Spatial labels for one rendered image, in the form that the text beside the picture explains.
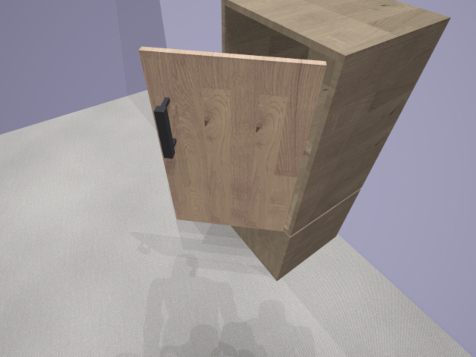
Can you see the handle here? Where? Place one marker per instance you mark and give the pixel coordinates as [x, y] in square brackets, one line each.
[163, 124]

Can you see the cupboard door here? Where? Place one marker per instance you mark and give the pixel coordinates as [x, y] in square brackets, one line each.
[241, 123]

